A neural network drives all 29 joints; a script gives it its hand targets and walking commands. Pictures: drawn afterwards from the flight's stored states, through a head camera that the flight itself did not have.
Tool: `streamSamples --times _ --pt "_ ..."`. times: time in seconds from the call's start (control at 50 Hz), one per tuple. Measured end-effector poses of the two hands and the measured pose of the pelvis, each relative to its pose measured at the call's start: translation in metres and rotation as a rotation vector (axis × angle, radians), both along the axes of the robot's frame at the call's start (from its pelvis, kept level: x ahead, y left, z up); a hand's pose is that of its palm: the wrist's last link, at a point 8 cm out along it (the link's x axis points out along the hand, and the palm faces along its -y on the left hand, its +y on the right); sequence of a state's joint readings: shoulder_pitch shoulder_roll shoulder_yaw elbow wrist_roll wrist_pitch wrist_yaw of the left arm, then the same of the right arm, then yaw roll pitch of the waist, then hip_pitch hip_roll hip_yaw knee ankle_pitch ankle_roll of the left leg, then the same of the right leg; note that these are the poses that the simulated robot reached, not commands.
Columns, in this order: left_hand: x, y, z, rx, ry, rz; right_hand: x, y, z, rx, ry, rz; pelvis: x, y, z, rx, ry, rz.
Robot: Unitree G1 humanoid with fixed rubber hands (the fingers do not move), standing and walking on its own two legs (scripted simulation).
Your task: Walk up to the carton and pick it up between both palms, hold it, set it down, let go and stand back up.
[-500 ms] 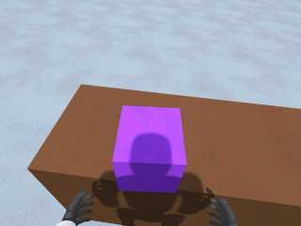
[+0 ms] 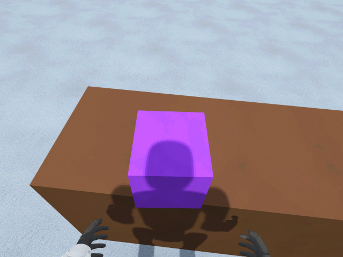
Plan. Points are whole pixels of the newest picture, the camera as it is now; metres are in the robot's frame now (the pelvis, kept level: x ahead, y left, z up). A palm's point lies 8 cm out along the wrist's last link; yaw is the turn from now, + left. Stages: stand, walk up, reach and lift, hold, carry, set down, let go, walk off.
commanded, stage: set down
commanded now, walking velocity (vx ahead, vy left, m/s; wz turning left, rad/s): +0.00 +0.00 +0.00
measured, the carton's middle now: (169, 160) +0.40 +0.03 -0.04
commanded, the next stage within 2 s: let go in 0.30 s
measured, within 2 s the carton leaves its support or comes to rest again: neither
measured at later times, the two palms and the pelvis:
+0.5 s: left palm (84, 255) +0.16 +0.22 -0.10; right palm out of the picture +0.15 -0.22 -0.10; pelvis -0.01 +0.00 +0.00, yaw +1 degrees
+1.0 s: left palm (84, 255) +0.15 +0.22 -0.08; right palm out of the picture +0.15 -0.21 -0.09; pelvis -0.03 +0.00 +0.00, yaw +1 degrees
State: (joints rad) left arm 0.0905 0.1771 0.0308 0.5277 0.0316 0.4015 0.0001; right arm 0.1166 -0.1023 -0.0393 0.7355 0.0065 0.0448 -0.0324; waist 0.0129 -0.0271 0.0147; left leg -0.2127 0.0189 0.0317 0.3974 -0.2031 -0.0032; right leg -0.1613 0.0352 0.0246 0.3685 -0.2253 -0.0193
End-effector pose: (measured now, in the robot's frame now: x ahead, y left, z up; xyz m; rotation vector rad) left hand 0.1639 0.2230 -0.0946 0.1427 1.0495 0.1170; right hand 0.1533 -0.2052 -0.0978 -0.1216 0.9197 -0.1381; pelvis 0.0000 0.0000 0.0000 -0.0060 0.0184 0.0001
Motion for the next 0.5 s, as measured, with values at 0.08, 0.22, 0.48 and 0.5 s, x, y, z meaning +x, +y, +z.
streamSamples --times 0.08,0.22,0.48,0.5 --pt "0.002 -0.001 -0.001 0.002 0.021 -0.004 0.000 -0.003 -0.001 -0.001 0.017 -0.001 -0.002 0.001 0.000 0.000 0.001 -0.001" --pt "0.003 -0.003 -0.001 0.005 0.040 -0.006 0.001 -0.008 0.000 -0.001 0.029 0.002 -0.005 0.000 -0.001 0.002 -0.003 -0.002" --pt "-0.008 -0.003 -0.002 0.010 0.024 0.003 -0.005 -0.014 -0.001 -0.005 0.022 0.025 -0.014 -0.002 -0.002 0.004 -0.023 0.009" --pt "-0.009 -0.003 -0.002 0.010 0.019 0.003 -0.005 -0.014 0.000 -0.005 0.018 0.027 -0.015 -0.002 -0.002 0.004 -0.026 0.010"
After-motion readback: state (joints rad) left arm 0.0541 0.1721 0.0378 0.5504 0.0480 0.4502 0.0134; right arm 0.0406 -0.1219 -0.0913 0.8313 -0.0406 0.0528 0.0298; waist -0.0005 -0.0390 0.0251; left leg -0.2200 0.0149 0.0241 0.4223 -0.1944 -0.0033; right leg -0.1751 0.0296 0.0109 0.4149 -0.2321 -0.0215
